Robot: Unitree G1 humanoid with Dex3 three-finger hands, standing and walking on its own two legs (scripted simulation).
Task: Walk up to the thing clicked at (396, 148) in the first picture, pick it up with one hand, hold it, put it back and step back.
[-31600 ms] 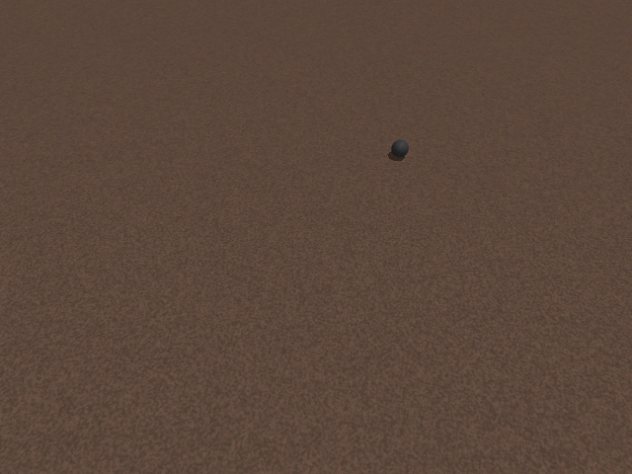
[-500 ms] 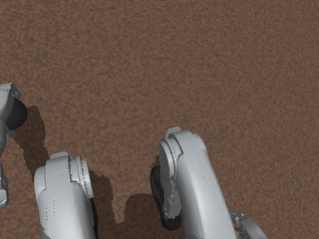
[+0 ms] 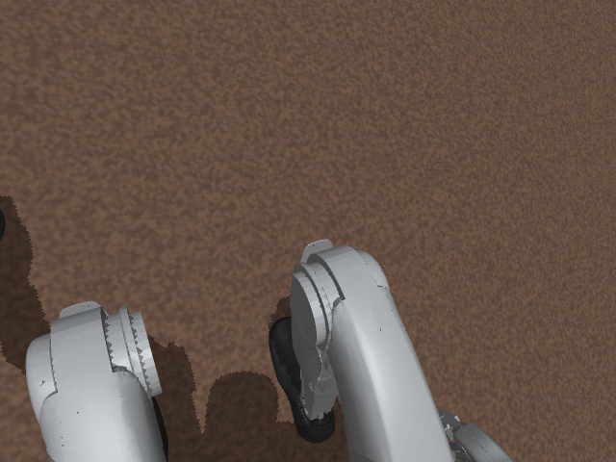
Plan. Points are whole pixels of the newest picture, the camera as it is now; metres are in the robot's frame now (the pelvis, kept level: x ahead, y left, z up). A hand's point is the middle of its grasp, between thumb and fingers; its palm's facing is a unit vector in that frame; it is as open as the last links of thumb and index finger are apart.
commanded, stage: rest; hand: left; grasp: from above
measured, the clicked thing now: out of the picture +0.44 +0.30 -0.23
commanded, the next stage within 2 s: open in 0.88 s
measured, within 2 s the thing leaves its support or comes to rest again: neither
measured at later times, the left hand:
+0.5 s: hand out of the picture +0.42 +0.30 -0.23, palm faces -0.45 -0.14 -0.88, open 10.9 cm
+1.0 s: hand out of the picture +0.42 +0.30 -0.24, palm faces -0.44 -0.12 -0.89, open 10.8 cm
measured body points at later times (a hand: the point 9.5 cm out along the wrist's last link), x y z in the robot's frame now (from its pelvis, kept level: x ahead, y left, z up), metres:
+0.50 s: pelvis +0.00 +0.00 +0.00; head +0.26 +0.10 +0.35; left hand +0.44 +0.31 -0.18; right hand +0.03 -0.27 -0.07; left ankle +0.06 +0.12 -0.26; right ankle +0.11 -0.13 -0.26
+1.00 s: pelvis -0.01 +0.01 +0.00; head +0.26 +0.11 +0.35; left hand +0.44 +0.30 -0.19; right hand +0.04 -0.26 -0.06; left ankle +0.06 +0.12 -0.26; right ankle +0.11 -0.13 -0.26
